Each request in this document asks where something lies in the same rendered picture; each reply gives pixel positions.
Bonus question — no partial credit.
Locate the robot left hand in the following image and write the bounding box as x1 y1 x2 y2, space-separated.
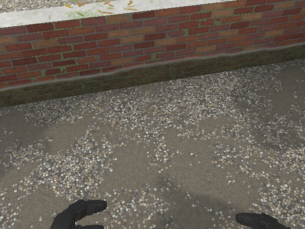
50 199 107 229

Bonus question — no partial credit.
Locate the robot right hand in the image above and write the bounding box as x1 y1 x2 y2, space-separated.
235 213 291 229

